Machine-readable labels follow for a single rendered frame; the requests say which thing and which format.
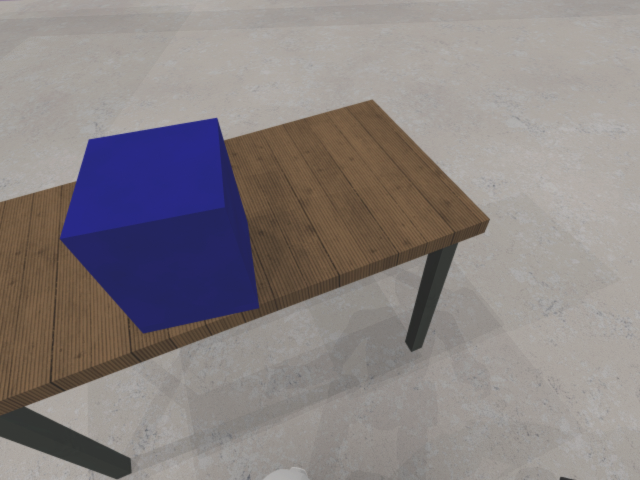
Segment left robot shin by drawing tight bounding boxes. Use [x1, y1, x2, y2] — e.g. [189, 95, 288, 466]
[290, 467, 308, 477]

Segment table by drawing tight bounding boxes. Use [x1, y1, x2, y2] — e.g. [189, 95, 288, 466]
[0, 99, 490, 479]

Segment carton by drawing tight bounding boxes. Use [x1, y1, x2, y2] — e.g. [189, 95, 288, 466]
[60, 118, 259, 333]

